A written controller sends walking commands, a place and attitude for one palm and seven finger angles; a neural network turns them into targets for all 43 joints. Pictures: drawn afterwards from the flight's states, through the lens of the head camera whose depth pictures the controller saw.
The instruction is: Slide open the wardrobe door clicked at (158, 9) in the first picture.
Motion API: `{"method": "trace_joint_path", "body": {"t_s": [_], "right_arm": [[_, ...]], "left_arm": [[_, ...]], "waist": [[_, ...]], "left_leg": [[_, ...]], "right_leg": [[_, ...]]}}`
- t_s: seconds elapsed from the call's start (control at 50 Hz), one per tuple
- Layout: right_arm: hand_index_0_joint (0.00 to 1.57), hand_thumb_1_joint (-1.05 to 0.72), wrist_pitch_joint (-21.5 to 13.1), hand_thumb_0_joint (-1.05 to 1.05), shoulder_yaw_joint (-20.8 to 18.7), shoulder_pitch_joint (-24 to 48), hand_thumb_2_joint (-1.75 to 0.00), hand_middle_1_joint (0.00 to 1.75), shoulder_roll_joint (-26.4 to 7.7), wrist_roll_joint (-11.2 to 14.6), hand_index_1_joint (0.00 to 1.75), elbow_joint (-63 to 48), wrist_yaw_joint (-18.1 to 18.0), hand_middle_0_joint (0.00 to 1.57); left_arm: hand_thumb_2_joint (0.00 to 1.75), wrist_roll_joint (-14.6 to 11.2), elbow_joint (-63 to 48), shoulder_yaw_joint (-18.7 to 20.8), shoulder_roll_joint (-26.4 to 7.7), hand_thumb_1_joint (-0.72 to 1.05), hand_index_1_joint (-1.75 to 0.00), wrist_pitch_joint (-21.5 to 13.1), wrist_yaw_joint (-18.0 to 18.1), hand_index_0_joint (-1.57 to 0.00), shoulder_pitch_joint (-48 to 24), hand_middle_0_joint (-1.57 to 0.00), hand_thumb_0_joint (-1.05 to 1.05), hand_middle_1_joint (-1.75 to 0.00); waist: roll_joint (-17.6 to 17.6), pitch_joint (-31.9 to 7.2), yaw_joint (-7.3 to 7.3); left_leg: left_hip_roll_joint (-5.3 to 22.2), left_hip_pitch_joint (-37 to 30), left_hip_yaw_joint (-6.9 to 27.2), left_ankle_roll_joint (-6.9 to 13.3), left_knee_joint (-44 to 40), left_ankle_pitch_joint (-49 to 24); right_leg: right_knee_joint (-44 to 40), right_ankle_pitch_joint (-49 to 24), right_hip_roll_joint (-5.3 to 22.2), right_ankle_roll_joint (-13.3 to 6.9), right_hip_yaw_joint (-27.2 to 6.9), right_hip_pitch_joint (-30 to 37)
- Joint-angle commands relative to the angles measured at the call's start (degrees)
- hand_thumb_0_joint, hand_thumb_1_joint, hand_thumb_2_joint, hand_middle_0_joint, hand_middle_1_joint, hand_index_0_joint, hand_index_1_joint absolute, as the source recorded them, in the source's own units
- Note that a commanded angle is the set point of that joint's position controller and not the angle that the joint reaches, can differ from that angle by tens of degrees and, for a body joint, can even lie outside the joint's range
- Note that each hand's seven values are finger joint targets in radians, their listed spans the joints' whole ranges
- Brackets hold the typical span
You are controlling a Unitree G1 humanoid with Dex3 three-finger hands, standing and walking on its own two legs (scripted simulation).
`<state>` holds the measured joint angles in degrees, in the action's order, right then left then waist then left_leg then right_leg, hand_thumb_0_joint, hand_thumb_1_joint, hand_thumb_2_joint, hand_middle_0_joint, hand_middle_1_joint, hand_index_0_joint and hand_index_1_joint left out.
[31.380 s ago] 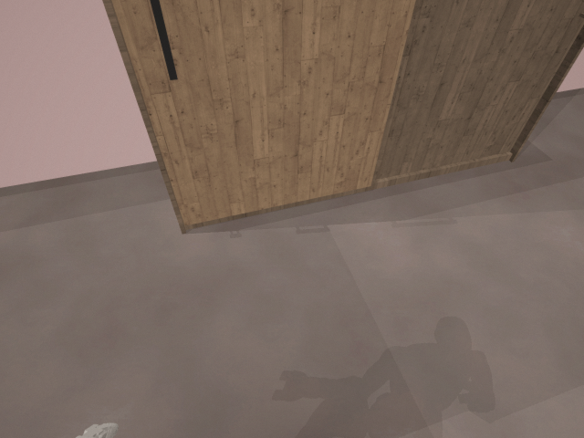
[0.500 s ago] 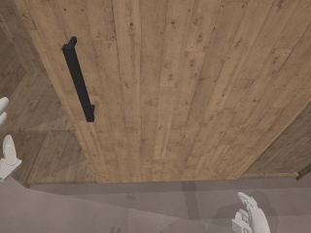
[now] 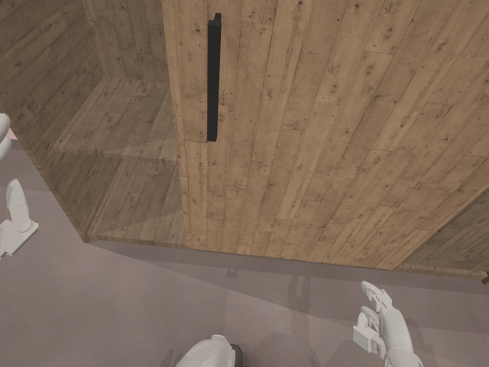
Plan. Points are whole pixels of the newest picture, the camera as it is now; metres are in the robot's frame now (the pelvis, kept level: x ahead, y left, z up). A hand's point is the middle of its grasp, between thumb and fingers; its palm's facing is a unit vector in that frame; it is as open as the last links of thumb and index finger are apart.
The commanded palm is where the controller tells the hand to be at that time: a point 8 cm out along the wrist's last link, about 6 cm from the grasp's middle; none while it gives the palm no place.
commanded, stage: stop stepping back and stand still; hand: left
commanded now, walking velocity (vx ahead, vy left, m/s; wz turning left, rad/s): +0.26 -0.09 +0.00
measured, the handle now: (214, 84) +0.62 +0.15 +0.12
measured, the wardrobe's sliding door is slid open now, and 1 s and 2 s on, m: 0.43 0.43 0.43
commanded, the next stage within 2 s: let the arm hang, fingers relaxed in 0.92 s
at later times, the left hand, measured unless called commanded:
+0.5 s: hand out of the picture +0.11 +0.33 +0.20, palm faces +0.34 -0.78 -0.53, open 7.4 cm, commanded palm +0.07 +0.37 +0.19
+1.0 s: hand out of the picture +0.12 +0.40 +0.19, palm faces +0.45 -0.75 -0.49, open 7.4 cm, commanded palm none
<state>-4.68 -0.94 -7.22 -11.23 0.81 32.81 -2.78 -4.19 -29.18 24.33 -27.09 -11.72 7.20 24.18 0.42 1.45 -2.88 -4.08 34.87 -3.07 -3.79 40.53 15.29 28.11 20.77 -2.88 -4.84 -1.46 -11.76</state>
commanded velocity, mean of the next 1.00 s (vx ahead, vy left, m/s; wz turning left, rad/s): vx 0.13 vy -0.12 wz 0.00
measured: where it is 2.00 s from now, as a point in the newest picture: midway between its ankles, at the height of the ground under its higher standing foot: outside the picture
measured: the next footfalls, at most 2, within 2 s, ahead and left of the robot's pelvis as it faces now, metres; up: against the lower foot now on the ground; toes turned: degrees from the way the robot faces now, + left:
left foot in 0.12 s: +0.07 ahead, +0.12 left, +0.00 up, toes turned -4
right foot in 0.48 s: -0.13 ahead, +0.00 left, +0.00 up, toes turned -10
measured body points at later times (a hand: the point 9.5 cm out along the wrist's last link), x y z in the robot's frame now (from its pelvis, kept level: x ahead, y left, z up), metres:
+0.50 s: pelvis -0.10 +0.08 +0.00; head -0.11 +0.12 +0.45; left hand +0.09 +0.37 +0.23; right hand +0.02 -0.16 -0.07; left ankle -0.01 +0.16 -0.69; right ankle -0.17 +0.01 -0.73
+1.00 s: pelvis -0.08 +0.13 +0.01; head -0.08 +0.12 +0.46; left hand +0.09 +0.43 +0.22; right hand +0.05 -0.10 -0.09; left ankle -0.06 +0.25 -0.68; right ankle -0.10 +0.03 -0.72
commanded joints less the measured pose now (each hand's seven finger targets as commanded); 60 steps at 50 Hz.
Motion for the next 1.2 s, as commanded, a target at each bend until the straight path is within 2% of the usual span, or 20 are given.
{"method": "trace_joint_path", "body": {"t_s": [0.0,0.06,0.1,0.14,0.2,0.36,0.42,0.48,0.5,0.54,0.62,0.66,0.7,0.8,0.86,0.98,1.0,1.06,1.1,1.18], "right_arm": [[0.2,-0.9,-2.5,0.0,-1.4,1.5,-0.9,0.3,-4.6,-0.2,0.3,-8.2,1.8,0.2],[0.2,-0.9,-3.5,0.0,-2.6,-0.3,-0.9,0.3,-8.9,0.2,0.3,-4.6,-1.5,0.2],[0.2,-0.9,-6.7,0.0,-2.6,-2.1,-0.9,0.3,-9.9,-0.4,0.3,-5.8,-2.1,0.2],[0.2,-0.9,-8.1,0.0,-3.0,-1.7,-0.9,0.3,-9.2,-0.5,0.3,-3.9,-1.4,0.2],[0.2,-0.9,-7.1,0.0,-3.4,1.0,-0.9,0.3,-8.2,-0.4,0.3,-6.1,0.9,0.2],[0.2,-0.9,-3.3,0.0,-2.4,-0.8,-0.9,0.3,-5.6,-2.7,0.3,-4.5,-1.5,0.2],[0.2,-0.9,-1.7,0.0,-2.9,-2.1,-0.9,0.3,-5.7,-0.7,0.3,-2.3,-1.8,0.2],[0.2,-0.9,-2.1,0.0,-1.2,-0.2,-0.9,0.3,-6.1,-1.4,0.3,-3.4,-0.3,0.2],[0.2,-0.9,-2.2,0.0,0.8,0.6,-0.9,0.3,-5.0,-2.4,0.3,-4.3,0.6,0.2],[0.2,-0.9,-2.2,0.0,-3.8,1.7,-0.9,0.3,-9.4,-0.4,0.3,-3.1,-1.0,0.2],[0.2,-0.9,-4.1,0.0,-0.9,1.4,-0.9,0.3,-7.6,-1.5,0.3,-2.9,-3.2,0.2],[0.2,-0.9,-5.9,0.0,-1.5,0.2,-0.9,0.3,-9.3,-2.0,0.3,-5.6,-2.2,0.2],[0.2,-0.9,-7.4,0.0,-1.5,-1.7,-0.9,0.3,-6.9,-1.7,0.3,-4.1,-1.8,0.2],[0.2,-0.9,-6.6,0.0,-2.4,-1.8,-0.9,0.3,-7.2,-0.9,0.3,-6.0,0.5,0.2],[0.2,-0.9,-5.2,0.0,-2.8,-1.0,-0.9,0.3,-6.6,-0.5,0.3,-5.9,0.3,0.2],[0.2,-0.9,-5.6,0.0,-0.6,-0.3,-0.9,0.3,-6.2,-1.0,0.3,-2.1,-1.4,0.2],[0.2,-0.9,-6.7,0.0,-2.1,-3.1,-0.9,0.3,-8.2,-2.1,0.3,10.5,4.8,0.2],[0.2,-0.9,1.2,0.0,-2.6,-5.8,-0.9,0.3,-13.6,-2.3,0.3,4.3,2.5,0.2],[0.2,-0.9,1.6,0.0,-2.1,-2.9,-0.9,0.3,-13.9,-4.2,0.3,3.0,1.7,0.2],[0.2,-0.9,3.5,0.0,-1.4,0.0,-0.9,0.3,-12.6,-3.5,0.3,6.8,1.5,0.2]], "left_arm": [[0.9,-0.1,-18.0,6.5,-7.6,0.9,-0.3,-4.8,-1.0,-0.2,-2.0,-0.2,0.0,-0.3],[0.9,-0.2,-12.9,5.3,-6.5,0.9,-0.3,-2.6,0.0,-0.2,-7.2,-0.2,0.0,-0.3],[0.9,1.0,-15.8,5.4,-8.8,0.9,-0.3,-4.1,1.8,-0.2,-12.0,-0.2,0.0,-0.3],[0.9,1.7,-10.6,7.4,-9.3,0.9,-0.3,-4.5,1.6,-0.2,-7.8,-0.2,0.0,-0.3],[0.9,1.3,-24.7,7.0,-9.2,0.9,-0.3,-2.7,1.0,-0.2,-2.4,-0.2,0.0,-0.3],[0.9,1.9,-15.4,6.7,-9.6,0.9,-0.3,2.3,3.3,-0.2,10.2,-0.2,0.0,-0.3],[0.9,1.3,-9.5,6.1,-8.7,0.9,-0.3,4.1,2.5,-0.2,6.0,-0.2,0.0,-0.3],[0.9,0.6,-11.2,13.7,-17.6,0.9,-0.3,0.2,2.8,-0.2,-7.4,-0.2,0.0,-0.3],[0.9,0.7,-4.5,12.5,-15.4,0.9,-0.3,-0.3,2.9,-0.2,-7.4,-0.2,0.0,-0.3],[0.9,1.1,1.3,2.2,-3.8,0.9,-0.3,1.1,1.4,-0.2,-1.8,-0.2,0.0,-0.3],[0.9,1.7,-14.4,0.9,-6.1,0.9,-0.3,-1.4,2.5,-0.2,-8.8,-0.2,0.0,-0.3],[0.9,1.7,-23.7,3.3,-8.3,0.9,-0.3,-3.7,3.0,-0.2,-10.2,-0.2,0.0,-0.3],[0.9,0.7,-25.1,11.3,-16.1,0.9,-0.3,-5.6,2.6,-0.2,-7.9,-0.2,0.0,-0.3],[0.9,0.8,-14.4,12.0,-9.5,0.9,-0.3,-2.8,2.6,-0.2,9.3,-0.2,0.0,-0.3],[0.9,0.3,-6.1,10.7,-8.7,0.9,-0.3,-1.4,2.5,-0.2,7.2,-0.2,0.0,-0.3],[0.9,1.5,2.6,4.1,-3.9,0.9,-0.3,-1.9,2.4,-0.2,-0.5,-0.2,0.0,-0.3],[0.9,6.7,34.8,-17.3,9.7,0.9,-0.3,7.4,-4.3,-0.2,-5.5,-0.2,0.0,-0.3],[0.9,5.5,37.9,-18.0,11.5,0.9,-0.3,13.0,-6.5,-0.2,0.5,-0.2,0.0,-0.3],[0.9,5.6,42.1,-19.5,9.8,0.9,-0.3,12.5,-6.9,-0.2,-5.0,-0.2,0.0,-0.3],[0.9,5.2,59.0,-20.3,8.3,0.9,-0.3,11.8,-6.8,-0.2,-3.6,-0.2,0.0,-0.3]], "waist": [[7.2,-6.5,1.98],[-11.7,-3.4,4.79],[-29.2,0.8,5.25],[-9.3,-3.3,3.31],[-15.2,-9.7,2.4],[-13.3,-10.3,1.81],[13.0,-8.6,2.64],[12.0,1.0,5.79],[9.5,0.9,6.46],[11.1,6.7,3.93],[-13.1,3.3,4.53],[-32.5,-0.8,3.61],[-16.6,-2.0,2.76],[-14.4,-7.1,2.02],[14.6,-1.8,1.93],[9.9,-2.0,3.19],[3.2,-1.9,9.14],[-12.4,-5.7,5.33],[-1.0,-5.0,4.35],[-4.3,-11.7,0.92]], "left_leg": [[7.8,-13.2,13.4,2.2,30.9,12.9],[5.0,-22.4,6.3,3.2,-13.8,5.2],[23.3,-18.3,36.7,7.3,-31.9,17.3],[22.2,-15.2,34.8,6.0,-35.9,33.8],[16.6,-21.8,26.3,-5.4,-36.4,28.6],[12.5,-14.0,7.2,-2.7,-34.0,16.3],[2.7,-11.1,-4.0,0.3,15.5,10.2],[10.5,3.2,10.9,2.8,41.7,10.7],[13.0,0.5,8.3,2.6,28.2,8.8],[11.3,-0.3,5.3,3.4,18.4,4.8],[6.2,-23.2,-2.5,4.4,-11.9,4.2],[22.6,-30.3,30.1,10.6,-25.4,-0.7],[23.3,-23.7,29.5,13.0,-28.3,3.6],[13.1,-8.2,4.7,5.9,-16.5,14.1],[4.6,0.4,1.4,2.8,17.8,13.9],[6.6,-14.6,-0.3,4.2,-1.9,4.1],[9.6,-16.2,1.5,3.7,-6.4,-3.2],[27.0,-20.1,26.1,16.7,-15.9,-41.8],[25.8,-16.7,26.4,18.8,-16.2,-34.9],[16.2,-18.4,11.9,11.1,-8.4,-33.9]], "right_leg": [[-9.6,-6.1,21.6,-8.3,-12.5,-19.3],[10.6,3.6,6.2,1.9,-1.5,-16.6],[32.8,14.4,0.7,5.2,-1.3,-24.0],[36.4,5.0,-1.1,5.2,-3.0,-19.9],[37.1,2.2,-1.7,4.8,0.2,-18.1],[2.7,11.2,-6.8,0.9,14.2,12.1],[-10.8,-2.4,12.6,-7.3,-1.9,4.4],[-17.0,7.2,27.4,-12.7,-18.0,-11.6],[-13.9,7.6,25.9,-1.0,-14.8,-10.1],[-16.1,14.9,19.8,-7.7,-15.2,-8.9],[4.8,5.8,10.5,-2.3,4.0,-11.1],[25.3,14.2,0.6,4.0,6.3,-21.3],[27.1,11.8,1.9,4.7,0.7,-14.9],[1.6,0.6,1.3,4.0,5.3,10.4],[-17.6,13.7,20.3,-6.6,-27.2,0.1],[-8.6,-10.5,13.2,-2.4,-5.5,-2.4],[5.3,-22.8,15.1,0.0,6.3,-8.6],[33.6,16.1,3.8,7.2,2.4,-20.0],[31.9,13.9,5.4,6.7,-2.9,-18.3],[8.8,-4.2,3.9,6.6,0.8,-0.8]]}}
